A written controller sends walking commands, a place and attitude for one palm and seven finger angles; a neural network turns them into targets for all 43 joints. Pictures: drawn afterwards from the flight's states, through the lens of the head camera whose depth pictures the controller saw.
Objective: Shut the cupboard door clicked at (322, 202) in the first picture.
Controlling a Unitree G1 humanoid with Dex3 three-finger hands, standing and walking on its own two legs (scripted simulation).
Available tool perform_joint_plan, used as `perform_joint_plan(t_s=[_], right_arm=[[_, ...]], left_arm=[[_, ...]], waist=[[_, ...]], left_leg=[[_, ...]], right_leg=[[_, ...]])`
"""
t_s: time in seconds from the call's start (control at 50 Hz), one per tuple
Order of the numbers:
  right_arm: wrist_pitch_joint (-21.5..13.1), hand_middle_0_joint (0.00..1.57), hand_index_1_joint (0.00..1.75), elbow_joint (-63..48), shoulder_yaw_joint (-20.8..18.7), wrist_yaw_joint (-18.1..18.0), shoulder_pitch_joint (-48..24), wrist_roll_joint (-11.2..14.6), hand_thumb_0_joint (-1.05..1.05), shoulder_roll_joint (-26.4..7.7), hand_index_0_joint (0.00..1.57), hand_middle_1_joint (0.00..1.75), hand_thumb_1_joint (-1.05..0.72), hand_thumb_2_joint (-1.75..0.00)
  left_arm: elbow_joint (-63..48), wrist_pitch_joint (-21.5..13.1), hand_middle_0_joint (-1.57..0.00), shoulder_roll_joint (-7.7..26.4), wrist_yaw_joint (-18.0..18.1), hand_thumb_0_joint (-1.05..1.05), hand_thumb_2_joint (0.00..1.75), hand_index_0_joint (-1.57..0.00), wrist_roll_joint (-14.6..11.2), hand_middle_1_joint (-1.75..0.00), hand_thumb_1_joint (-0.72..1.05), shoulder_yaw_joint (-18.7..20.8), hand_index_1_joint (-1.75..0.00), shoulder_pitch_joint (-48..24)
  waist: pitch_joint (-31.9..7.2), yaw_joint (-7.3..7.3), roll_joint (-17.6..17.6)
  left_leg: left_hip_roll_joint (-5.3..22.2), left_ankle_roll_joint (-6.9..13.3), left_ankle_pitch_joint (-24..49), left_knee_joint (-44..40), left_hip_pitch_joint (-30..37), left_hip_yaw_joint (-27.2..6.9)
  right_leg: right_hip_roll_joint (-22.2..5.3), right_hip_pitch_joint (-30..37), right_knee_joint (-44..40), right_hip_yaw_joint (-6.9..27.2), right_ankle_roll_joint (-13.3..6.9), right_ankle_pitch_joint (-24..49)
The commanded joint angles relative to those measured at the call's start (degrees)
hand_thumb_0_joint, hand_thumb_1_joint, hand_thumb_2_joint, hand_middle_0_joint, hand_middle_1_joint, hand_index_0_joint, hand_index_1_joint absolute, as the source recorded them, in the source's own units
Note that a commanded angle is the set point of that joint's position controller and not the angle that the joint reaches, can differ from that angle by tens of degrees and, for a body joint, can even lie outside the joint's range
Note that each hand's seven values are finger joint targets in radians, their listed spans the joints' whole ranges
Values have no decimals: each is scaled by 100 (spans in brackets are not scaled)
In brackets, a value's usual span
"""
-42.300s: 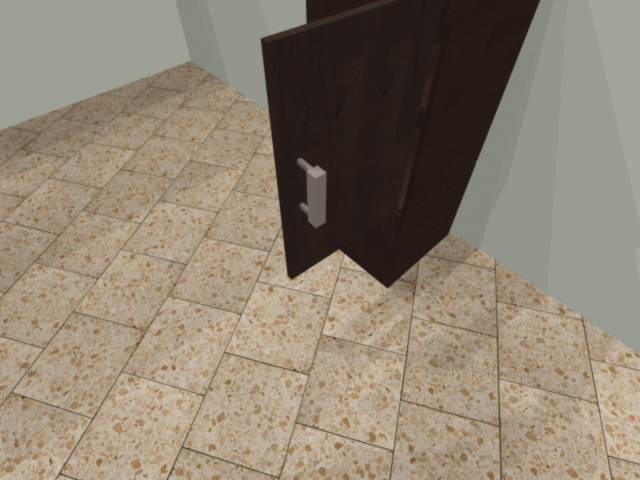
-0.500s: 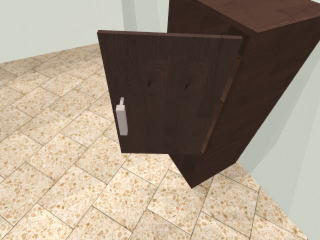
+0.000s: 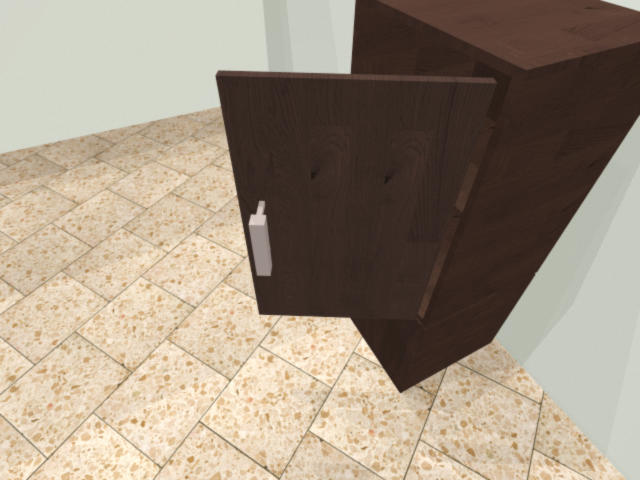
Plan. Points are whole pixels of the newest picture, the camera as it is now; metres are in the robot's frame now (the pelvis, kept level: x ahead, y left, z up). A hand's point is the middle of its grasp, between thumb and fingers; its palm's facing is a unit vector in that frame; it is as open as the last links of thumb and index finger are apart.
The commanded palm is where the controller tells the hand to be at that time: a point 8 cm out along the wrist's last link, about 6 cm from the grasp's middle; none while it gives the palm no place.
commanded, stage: look again from close up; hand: left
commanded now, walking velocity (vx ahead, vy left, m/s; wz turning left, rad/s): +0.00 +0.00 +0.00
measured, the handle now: (262, 238) +0.53 +0.14 -0.04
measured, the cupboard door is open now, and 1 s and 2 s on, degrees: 61 61 61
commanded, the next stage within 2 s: shuffle to correct the standing spot in 0.24 s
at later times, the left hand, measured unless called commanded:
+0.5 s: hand out of the picture +0.00 +0.22 -0.17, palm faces -0.02 -0.97 -0.24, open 7.4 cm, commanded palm none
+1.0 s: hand out of the picture -0.02 +0.13 -0.19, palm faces +0.06 -0.99 -0.09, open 7.4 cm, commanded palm none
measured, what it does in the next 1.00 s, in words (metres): stands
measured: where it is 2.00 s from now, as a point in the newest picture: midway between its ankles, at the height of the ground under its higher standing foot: outside the picture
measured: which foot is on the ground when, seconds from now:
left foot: down 0.00-1.00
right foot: down 0.00-1.00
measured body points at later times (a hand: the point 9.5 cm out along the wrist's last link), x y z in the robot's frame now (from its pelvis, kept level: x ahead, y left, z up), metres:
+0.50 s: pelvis -0.02 +0.01 +0.01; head -0.02 +0.03 +0.46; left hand +0.00 +0.27 -0.15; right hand +0.03 -0.25 -0.13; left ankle +0.04 +0.08 -0.73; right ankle -0.02 -0.12 -0.73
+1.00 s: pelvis +0.05 -0.01 +0.00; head +0.06 +0.02 +0.44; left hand -0.03 +0.19 -0.18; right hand +0.06 -0.24 -0.15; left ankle +0.08 +0.07 -0.73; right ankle -0.02 -0.12 -0.73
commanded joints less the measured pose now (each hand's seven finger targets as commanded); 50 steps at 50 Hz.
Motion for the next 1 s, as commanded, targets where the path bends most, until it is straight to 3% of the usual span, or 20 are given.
perform_joint_plan(t_s=[0.0,0.26,0.32,0.36,0.38,0.46,0.56,0.66,0.7,0.72,0.76,0.78,0.8,0.82,0.86,0.88,0.9,0.94,0.96,0.98], right_arm=[[-93,20,30,-355,-116,8,-80,-4,0,-861,20,30,-90,-90],[-72,20,30,-378,-67,88,-518,-14,0,-1301,20,30,-90,-90],[-64,20,30,-280,-53,92,-494,-13,0,-1315,20,30,-90,-90],[-12,20,30,-103,78,98,-254,-30,0,-859,20,30,-90,-90],[18,20,30,-57,89,99,-142,-31,0,-824,20,30,-90,-90],[91,20,30,17,-13,61,-42,-42,0,-1028,20,30,-90,-90],[50,20,30,143,-105,-8,270,-18,0,-987,20,30,-90,-90],[12,20,30,229,-156,-52,470,-8,0,-738,20,30,-90,-90],[-1,20,30,239,-161,-56,453,0,0,-575,20,30,-90,-90],[-14,20,30,228,-139,-58,451,4,0,-453,20,30,-90,-90],[-35,20,30,203,-72,-48,426,13,0,-133,20,30,-90,-90],[-35,20,30,161,-56,-38,326,1,0,-35,20,30,-90,-90],[-44,20,30,99,-78,-32,119,-8,0,-46,20,30,-90,-90],[-60,20,30,70,-93,-29,79,-7,0,-35,20,30,-90,-90],[-92,20,30,45,-100,-22,60,12,0,64,20,30,-90,-90],[-110,20,30,42,-86,-5,78,18,0,140,20,30,-90,-90],[-119,20,30,53,-78,-10,138,25,0,195,20,30,-90,-90],[-151,20,30,249,-60,-47,738,15,0,258,20,30,-90,-90],[-184,20,30,441,-96,-85,1239,-5,0,106,20,30,-90,-90],[-217,20,30,601,-234,-136,1816,-42,0,-432,20,30,-90,-90]], left_arm=[[-387,-65,-20,894,44,0,90,-20,18,-30,90,182,-30,167],[-420,-23,-20,1275,-85,0,90,-20,22,-30,90,168,-30,-267],[-344,5,-20,1243,-92,0,90,-20,26,-30,90,143,-30,-240],[-127,71,-20,741,-84,0,90,-20,6,-30,90,16,-30,47],[-99,102,-20,698,-83,0,90,-20,16,-30,90,2,-30,142],[-20,183,-20,648,-135,0,90,-20,69,-30,90,39,-30,370],[39,180,-20,466,-185,0,90,-20,71,-30,90,72,-30,657],[105,148,-20,333,-198,0,90,-20,61,-30,90,131,-30,922],[131,131,-20,298,-191,0,90,-20,58,-30,90,167,-30,1056],[170,114,-20,315,-180,0,90,-20,51,-30,90,186,-30,1148],[243,100,-20,436,-134,0,90,-20,33,-30,90,245,-30,1326],[277,74,-20,501,-99,0,90,-20,21,-30,90,273,-30,1450],[299,48,-20,416,-84,0,90,-20,29,-30,90,282,-30,1512],[319,17,-20,376,-68,0,90,-20,57,-30,90,298,-30,1510],[332,-6,-20,365,-43,0,90,-20,90,-30,90,328,-30,1450],[324,-16,-20,348,-21,0,90,-20,95,-30,90,330,-30,1412],[316,-7,-20,357,-25,0,90,-20,98,-30,90,322,-30,1323],[264,30,-20,299,-59,0,90,-20,52,-30,90,302,-30,1007],[243,50,-20,185,-87,0,90,-20,22,-30,90,283,-30,935],[172,56,-20,-52,-135,0,90,-20,18,-30,90,245,-30,1037]], waist=[[297,23,-203],[86,4,-82],[108,13,17],[17,-1,-5],[18,10,24],[417,38,138],[341,31,174],[459,25,113],[562,78,-46],[556,104,-316],[571,155,-1094],[618,196,-1356],[773,263,-1234],[735,231,-1003],[604,195,-676],[558,171,-521],[588,108,-578],[394,-193,-588],[256,-370,-413],[-3,-517,670]], left_leg=[[661,42,816,-646,261,-845],[734,-19,-222,-1284,343,-1074],[755,-28,-457,-1436,284,-1133],[791,-96,-888,-1563,304,-1142],[834,-79,-1235,-1653,255,-1202],[1144,68,-2289,-2045,-110,-1576],[1364,253,-1928,-1909,187,-1600],[1226,199,-1668,-1540,-12,-1261],[1015,117,-1461,-1148,-241,-963],[830,53,-1275,-764,-370,-736],[332,-121,-896,340,-928,-1],[244,-185,-958,867,-1230,189],[269,-195,-1282,1464,-1545,121],[322,-195,-1438,1871,-1823,16],[393,-204,-1538,1885,-1837,18],[407,-207,-1438,1615,-1646,80],[374,-217,-1250,1282,-1328,172],[231,-224,-260,11,65,389],[377,-154,227,-516,985,173],[1530,243,668,-877,1925,-1410]], right_leg=[[-533,-536,-697,699,-276,934],[-581,-405,-1071,623,-212,273],[-565,-342,-1088,573,-191,233],[-517,-275,-1066,458,-88,49],[-451,-228,-983,373,-83,-140],[-261,-420,-558,75,-73,-435],[-245,-575,-350,-23,-123,-167],[-315,-469,-578,110,-221,-181],[-419,-369,-852,393,-311,-278],[-534,-265,-1044,674,-406,-375],[-1041,132,-1542,1457,-739,-598],[-1362,277,-1731,1827,-981,-356],[-1532,358,-1780,1959,-1203,270],[-1579,633,-1674,1908,-1361,989],[-1533,864,-1333,1533,-1463,2001],[-1485,813,-1234,1388,-1410,2245],[-1373,596,-1133,1233,-1309,2366],[-956,-110,-649,741,-935,2095],[-635,-575,128,443,-690,2008],[-160,-1636,1244,91,-322,696]])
